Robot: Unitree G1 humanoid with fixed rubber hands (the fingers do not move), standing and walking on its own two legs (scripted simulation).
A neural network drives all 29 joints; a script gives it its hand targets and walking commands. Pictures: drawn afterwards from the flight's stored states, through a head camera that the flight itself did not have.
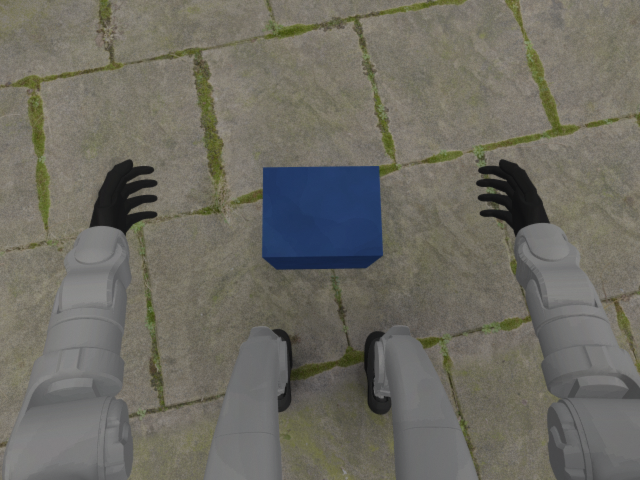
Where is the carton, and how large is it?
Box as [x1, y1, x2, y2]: [262, 166, 382, 269]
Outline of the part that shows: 378,166 263,167 262,257 276,269 355,268 366,267 382,255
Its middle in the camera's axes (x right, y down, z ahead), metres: +0.00 -0.03 +0.95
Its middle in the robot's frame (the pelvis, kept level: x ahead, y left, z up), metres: +0.48 +0.01 -0.55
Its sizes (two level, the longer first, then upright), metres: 0.248 0.193 0.283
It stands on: the floor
